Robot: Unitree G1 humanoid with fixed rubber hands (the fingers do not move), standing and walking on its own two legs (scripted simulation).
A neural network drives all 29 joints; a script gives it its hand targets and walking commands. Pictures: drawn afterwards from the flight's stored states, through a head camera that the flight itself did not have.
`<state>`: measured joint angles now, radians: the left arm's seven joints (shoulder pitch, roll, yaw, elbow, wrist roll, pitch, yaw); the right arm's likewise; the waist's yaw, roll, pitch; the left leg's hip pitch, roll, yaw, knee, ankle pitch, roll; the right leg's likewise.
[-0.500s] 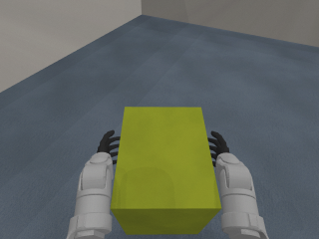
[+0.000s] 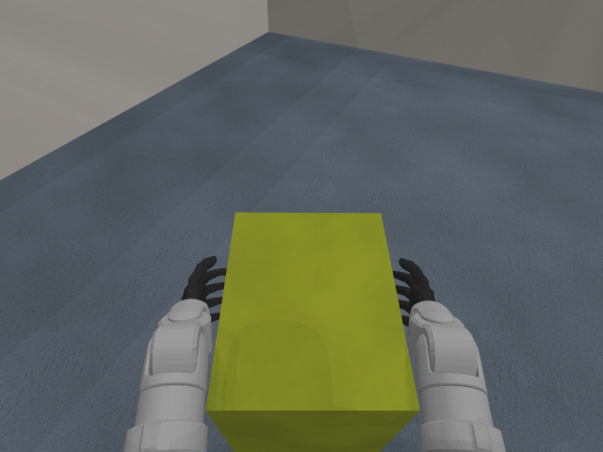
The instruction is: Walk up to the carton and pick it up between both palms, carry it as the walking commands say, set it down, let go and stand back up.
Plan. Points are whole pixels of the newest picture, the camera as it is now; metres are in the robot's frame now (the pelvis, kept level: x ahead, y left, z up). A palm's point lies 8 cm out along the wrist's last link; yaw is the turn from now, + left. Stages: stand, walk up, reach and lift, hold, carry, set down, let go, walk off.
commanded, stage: reach and lift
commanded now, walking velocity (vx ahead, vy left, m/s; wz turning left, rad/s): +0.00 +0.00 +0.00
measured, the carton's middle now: (307, 338) +0.28 +0.00 -0.04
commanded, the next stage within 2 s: hold in 0.12 s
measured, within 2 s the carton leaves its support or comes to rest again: neither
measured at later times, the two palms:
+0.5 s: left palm (193, 318) +0.27 +0.15 +0.04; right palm (421, 317) +0.27 -0.16 +0.04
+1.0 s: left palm (191, 318) +0.27 +0.15 +0.04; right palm (419, 319) +0.27 -0.15 +0.04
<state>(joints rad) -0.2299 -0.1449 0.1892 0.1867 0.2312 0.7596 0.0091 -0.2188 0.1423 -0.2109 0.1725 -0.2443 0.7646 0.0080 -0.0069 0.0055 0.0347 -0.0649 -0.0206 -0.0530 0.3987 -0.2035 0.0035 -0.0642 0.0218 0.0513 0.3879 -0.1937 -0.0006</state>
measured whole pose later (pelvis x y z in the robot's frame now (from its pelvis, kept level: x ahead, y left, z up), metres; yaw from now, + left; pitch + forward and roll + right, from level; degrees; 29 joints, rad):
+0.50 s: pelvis -0.01 +0.00 +0.00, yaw +0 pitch -8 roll +0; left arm -0.23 -0.14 0.20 0.19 0.24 0.76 0.00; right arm -0.23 0.14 -0.21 0.19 -0.23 0.77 0.00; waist -0.01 0.00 0.04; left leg -0.08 -0.02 -0.06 0.43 -0.21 0.00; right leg -0.08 0.02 0.04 0.41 -0.20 0.00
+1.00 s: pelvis +0.00 +0.00 +0.00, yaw +0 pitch -8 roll +0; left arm -0.18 -0.14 0.16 0.14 0.22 0.77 0.01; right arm -0.17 0.14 -0.17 0.13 -0.23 0.77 -0.01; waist -0.01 0.00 0.03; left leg -0.07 -0.02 -0.05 0.41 -0.21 0.01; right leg -0.07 0.02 0.06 0.40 -0.19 0.00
